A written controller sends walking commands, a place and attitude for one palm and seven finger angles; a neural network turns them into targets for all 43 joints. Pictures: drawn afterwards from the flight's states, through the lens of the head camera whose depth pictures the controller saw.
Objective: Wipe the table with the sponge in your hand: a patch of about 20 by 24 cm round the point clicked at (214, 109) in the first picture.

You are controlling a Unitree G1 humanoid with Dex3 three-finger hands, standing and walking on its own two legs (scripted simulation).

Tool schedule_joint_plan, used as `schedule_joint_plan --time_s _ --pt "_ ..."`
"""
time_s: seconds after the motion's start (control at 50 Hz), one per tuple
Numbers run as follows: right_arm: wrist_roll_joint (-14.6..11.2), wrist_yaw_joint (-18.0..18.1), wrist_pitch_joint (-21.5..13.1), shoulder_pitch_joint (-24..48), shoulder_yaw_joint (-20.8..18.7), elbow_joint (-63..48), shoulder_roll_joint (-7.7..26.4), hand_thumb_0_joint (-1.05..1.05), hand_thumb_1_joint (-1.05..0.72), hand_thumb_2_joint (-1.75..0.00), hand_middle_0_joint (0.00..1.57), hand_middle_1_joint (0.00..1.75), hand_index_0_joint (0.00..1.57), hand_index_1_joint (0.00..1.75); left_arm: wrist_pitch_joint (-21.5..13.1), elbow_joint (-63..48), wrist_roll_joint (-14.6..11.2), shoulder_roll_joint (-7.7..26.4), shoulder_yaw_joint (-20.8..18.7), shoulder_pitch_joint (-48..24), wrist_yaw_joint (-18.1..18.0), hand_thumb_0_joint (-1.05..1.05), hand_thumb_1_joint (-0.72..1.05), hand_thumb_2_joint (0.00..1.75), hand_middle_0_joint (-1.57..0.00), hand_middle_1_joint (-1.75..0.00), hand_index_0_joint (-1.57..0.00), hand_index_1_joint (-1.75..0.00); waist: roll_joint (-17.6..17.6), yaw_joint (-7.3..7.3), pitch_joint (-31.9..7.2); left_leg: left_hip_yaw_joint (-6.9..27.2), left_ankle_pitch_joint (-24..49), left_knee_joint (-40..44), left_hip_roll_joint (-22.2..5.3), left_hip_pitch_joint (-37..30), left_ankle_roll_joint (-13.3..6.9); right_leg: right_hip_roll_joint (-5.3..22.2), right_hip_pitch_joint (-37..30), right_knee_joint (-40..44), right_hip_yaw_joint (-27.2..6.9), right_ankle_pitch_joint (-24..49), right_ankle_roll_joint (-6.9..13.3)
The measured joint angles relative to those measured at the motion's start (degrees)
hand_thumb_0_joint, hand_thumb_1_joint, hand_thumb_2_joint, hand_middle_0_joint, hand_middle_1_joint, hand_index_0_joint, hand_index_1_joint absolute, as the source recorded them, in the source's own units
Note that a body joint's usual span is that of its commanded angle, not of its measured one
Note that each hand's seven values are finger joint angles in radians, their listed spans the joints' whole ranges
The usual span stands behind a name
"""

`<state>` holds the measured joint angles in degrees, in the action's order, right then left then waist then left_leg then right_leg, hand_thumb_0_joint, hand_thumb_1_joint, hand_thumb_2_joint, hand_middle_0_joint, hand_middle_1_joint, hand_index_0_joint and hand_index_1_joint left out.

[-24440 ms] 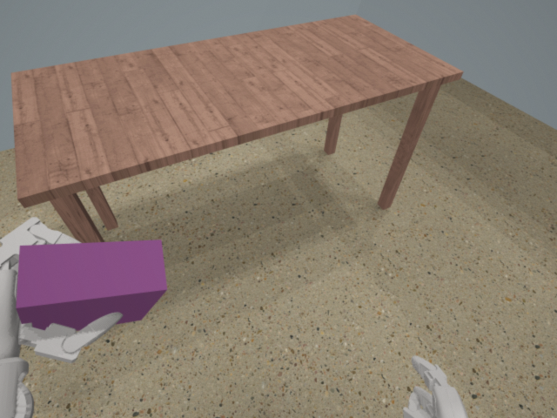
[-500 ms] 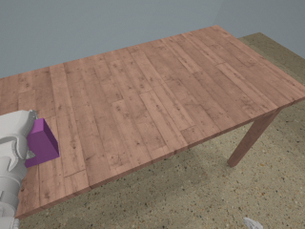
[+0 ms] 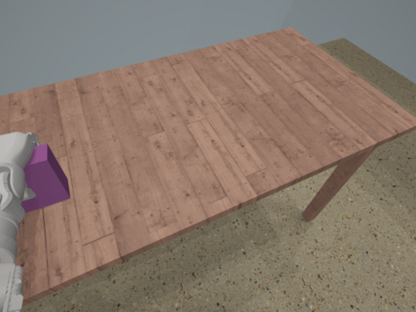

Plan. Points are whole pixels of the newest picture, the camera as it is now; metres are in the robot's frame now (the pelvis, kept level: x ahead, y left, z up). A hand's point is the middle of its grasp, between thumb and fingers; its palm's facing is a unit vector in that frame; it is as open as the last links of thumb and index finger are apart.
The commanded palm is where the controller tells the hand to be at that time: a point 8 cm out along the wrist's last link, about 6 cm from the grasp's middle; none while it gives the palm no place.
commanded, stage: wipe forward along the first lane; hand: left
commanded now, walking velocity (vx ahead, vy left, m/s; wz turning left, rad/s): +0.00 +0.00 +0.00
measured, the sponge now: (26, 188) +0.33 +0.41 +0.01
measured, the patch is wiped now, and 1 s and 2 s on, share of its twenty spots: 0.20 0.25 0.55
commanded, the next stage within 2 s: slide across to the middle lane in 0.18 s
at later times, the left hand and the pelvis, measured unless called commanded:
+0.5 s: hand (28, 152) +0.39 +0.41 +0.06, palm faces -0.14 +0.00 -0.99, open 9.8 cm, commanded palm +0.38 +0.37 +0.11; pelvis +0.01 +0.01 +0.00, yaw +0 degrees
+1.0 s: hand (55, 144) +0.42 +0.36 +0.06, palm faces -0.12 -0.02 -0.99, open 9.9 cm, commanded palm +0.41 +0.33 +0.11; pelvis +0.03 +0.00 +0.01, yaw +1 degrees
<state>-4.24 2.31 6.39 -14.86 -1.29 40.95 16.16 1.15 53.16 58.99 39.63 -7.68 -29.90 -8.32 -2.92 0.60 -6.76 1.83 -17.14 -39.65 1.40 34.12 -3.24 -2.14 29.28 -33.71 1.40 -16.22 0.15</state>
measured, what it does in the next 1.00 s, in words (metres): stands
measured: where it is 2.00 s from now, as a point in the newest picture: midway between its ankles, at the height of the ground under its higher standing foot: outside the picture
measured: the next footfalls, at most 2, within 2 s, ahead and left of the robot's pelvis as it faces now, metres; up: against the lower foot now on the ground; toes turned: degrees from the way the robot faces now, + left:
none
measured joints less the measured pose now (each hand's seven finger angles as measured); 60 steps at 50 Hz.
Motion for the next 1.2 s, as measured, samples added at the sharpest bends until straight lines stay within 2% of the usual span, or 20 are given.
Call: schedule_joint_plan --time_s 0.16,0.3,0.38,0.54,0.72,1.04,1.2 --pt "-0.1 -0.1 0.0 -0.5 0.3 0.4 0.0 0.0 -0.9 -0.9 0.2 0.3 0.2 0.3 -0.7 4.6 0.9 2.1 -0.4 -4.4 -0.4 0.01 -0.51 1.09 -0.77 -1.34 -0.77 -1.37 0.6 -0.86 0.3 0.4 -0.1 -0.7 0.0 1.6 0.0 -0.1 1.3 -0.4 0.4 -0.1 0.0" --pt "0.0 -0.1 0.0 -1.1 0.5 0.4 0.3 0.0 -0.9 -0.9 0.2 0.3 0.2 0.3 -1.5 8.6 2.3 5.1 -1.0 -8.5 0.6 0.01 -0.51 1.09 -0.76 -1.35 -0.77 -1.38 1.1 -2.07 0.5 0.5 -0.3 -1.5 -0.4 3.6 0.1 -0.4 3.1 -0.6 0.5 0.1 0.1" --pt "0.2 -0.1 0.1 -2.2 -0.2 0.5 0.6 0.0 -0.9 -0.9 0.2 0.3 0.2 0.3 -1.6 7.5 2.5 5.5 0.3 -8.2 1.1 0.01 -0.51 1.09 -0.76 -1.35 -0.76 -1.38 0.7 -2.09 0.5 0.4 -0.5 -1.7 -0.5 4.0 0.0 -0.6 3.3 -0.3 0.4 0.1 0.1" --pt "-0.1 0.0 0.4 -2.9 -0.7 2.2 -0.1 0.0 -0.91 -0.9 0.2 0.3 0.2 0.3 -1.3 3.3 -0.9 1.7 2.4 -6.1 -0.4 0.01 -0.5 1.09 -0.75 -1.36 -0.75 -1.39 0.1 -1.47 0.1 0.1 -0.9 -0.4 0.0 1.5 -0.4 -0.1 0.8 1.0 0.1 -0.2 -0.2" --pt "-0.1 -0.8 0.3 0.1 0.5 1.2 -1.4 0.0 -0.9 -0.9 0.2 0.3 0.2 0.3 3.2 3.8 -0.1 -1.8 3.3 -6.6 -1.2 0.0 -0.5 1.09 -0.75 -1.36 -0.75 -1.39 0.1 -1.9 0.1 -0.4 -0.6 2.1 0.4 -1.7 -0.6 0.4 -2.1 3.0 -0.5 0.0 -0.3" --pt "0.2 -0.9 0.5 1.9 -0.2 0.8 -0.8 0.0 -0.9 -0.9 0.2 0.3 0.2 0.3 7.1 -0.1 -1.0 -6.4 8.7 -7.4 -0.7 0.0 -0.5 1.09 -0.75 -1.37 -0.75 -1.4 0.3 -0.52 0.4 0.7 -0.4 4.0 0.9 -4.2 -0.2 0.8 -4.8 4.6 0.4 -0.4 -0.1" --pt "0.2 -1.5 1.9 2.1 0.1 0.6 -0.7 0.0 -0.91 -0.9 0.2 0.3 0.2 0.3 9.2 -2.4 -1.4 -8.3 6.7 -3.2 -1.9 0.0 -0.49 1.09 -0.74 -1.38 -0.74 -1.41 -0.2 -0.87 -0.3 -0.3 -0.3 5.4 0.3 -5.9 0.2 0.3 -5.8 5.4 -0.6 -0.1 0.0"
